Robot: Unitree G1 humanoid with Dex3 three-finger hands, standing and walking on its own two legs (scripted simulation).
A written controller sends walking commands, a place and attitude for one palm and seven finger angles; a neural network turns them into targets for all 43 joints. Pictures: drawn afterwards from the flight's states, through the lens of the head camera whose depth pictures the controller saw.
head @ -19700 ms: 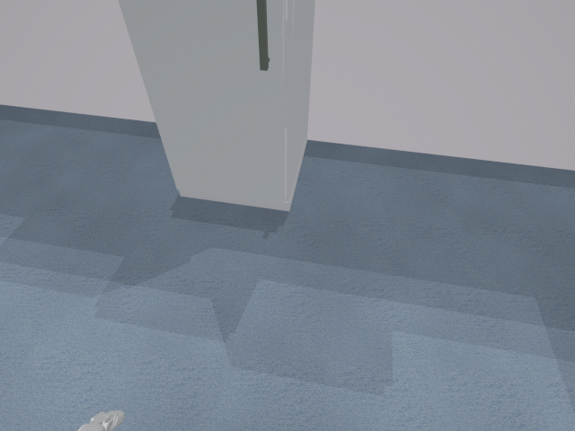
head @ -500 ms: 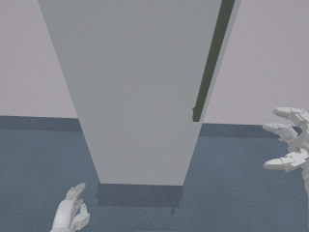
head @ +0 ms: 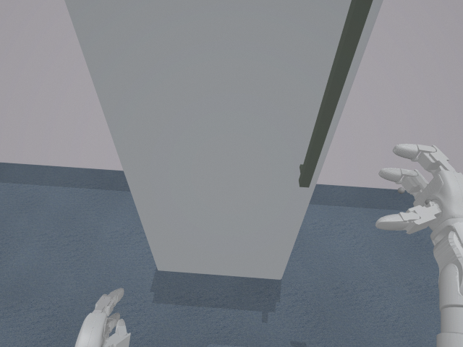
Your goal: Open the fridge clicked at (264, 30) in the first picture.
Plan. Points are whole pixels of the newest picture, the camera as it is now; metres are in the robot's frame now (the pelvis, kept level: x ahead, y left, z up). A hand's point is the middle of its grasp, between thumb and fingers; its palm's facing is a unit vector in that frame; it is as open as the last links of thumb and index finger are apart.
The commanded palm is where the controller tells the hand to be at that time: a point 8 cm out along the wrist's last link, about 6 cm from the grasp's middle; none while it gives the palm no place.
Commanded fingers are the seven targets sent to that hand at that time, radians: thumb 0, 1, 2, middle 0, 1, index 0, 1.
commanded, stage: move the hooked fingers beside the handle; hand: right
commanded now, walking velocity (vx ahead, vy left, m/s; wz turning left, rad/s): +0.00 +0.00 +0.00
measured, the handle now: (329, 88) +0.52 -0.16 +0.22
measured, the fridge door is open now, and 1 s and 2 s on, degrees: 0 0 0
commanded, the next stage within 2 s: feel for the door with the fingertips in 1.80 s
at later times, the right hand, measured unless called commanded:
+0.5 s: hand (371, 166) +0.39 -0.23 +0.15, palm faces +0.12 +0.99 +0.01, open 14.0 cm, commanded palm +0.36 -0.28 +0.15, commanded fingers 0.00 0.50 -0.30 0.30 1.20 0.30 1.20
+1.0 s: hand (355, 141) +0.45 -0.21 +0.16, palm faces +0.09 +1.00 +0.01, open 14.0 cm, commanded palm +0.42 -0.26 +0.14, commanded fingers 0.00 0.50 -0.30 0.30 1.20 0.30 1.20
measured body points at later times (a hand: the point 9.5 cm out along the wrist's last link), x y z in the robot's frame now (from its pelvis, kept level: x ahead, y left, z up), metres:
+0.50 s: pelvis +0.00 +0.01 +0.00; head +0.00 +0.02 +0.45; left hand +0.12 +0.27 -0.10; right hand +0.38 -0.28 +0.15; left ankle -0.02 +0.11 -0.74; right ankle +0.02 -0.11 -0.74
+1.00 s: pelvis +0.00 +0.00 -0.01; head +0.02 +0.00 +0.44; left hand +0.06 +0.28 -0.12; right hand +0.43 -0.26 +0.16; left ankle -0.02 +0.11 -0.74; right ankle +0.02 -0.11 -0.74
